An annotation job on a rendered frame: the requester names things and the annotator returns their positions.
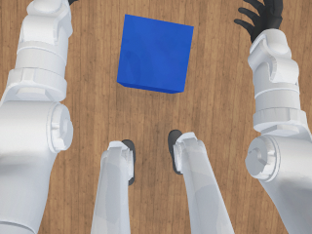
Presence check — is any robot left upper arm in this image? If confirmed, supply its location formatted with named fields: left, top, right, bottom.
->
left=0, top=100, right=74, bottom=234

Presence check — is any robot left forearm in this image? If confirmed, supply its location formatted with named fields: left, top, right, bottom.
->
left=0, top=0, right=73, bottom=106

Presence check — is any robot right upper arm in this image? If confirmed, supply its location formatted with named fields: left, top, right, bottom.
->
left=245, top=134, right=312, bottom=234

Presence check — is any robot right hand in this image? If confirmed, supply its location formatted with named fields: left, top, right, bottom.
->
left=234, top=0, right=284, bottom=43

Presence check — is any robot right foot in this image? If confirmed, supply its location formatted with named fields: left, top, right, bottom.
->
left=168, top=130, right=183, bottom=175

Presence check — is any carton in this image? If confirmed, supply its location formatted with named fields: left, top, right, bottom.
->
left=116, top=14, right=194, bottom=94

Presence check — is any robot right forearm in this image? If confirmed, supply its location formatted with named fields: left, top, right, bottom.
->
left=248, top=28, right=312, bottom=143

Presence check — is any left robot shin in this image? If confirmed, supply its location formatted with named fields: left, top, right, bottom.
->
left=100, top=140, right=131, bottom=179

